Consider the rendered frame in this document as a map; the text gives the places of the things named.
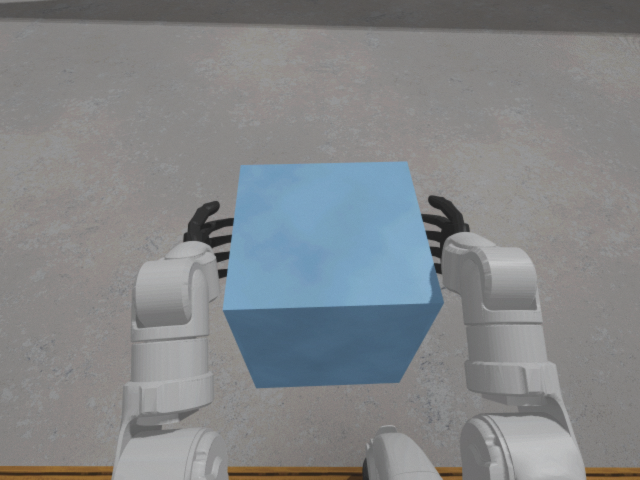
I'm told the robot left upper arm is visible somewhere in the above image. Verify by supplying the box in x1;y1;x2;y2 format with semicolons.
114;427;229;480

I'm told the robot left forearm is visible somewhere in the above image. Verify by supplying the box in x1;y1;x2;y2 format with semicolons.
111;241;221;480

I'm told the robot right upper arm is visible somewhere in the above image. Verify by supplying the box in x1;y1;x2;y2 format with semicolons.
460;412;585;480

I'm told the robot right forearm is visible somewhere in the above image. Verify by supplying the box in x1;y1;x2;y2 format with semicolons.
441;232;586;480

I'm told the left robot hand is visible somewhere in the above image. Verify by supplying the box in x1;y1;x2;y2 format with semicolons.
183;201;234;279

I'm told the carton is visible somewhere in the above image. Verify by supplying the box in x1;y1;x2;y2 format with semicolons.
223;161;444;388

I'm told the robot right thigh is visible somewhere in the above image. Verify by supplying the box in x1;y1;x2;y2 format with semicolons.
365;433;443;480

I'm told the right robot hand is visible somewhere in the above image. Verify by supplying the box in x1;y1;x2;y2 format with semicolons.
421;195;470;274

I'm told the robot right shin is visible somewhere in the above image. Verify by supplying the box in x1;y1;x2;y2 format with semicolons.
374;425;398;438

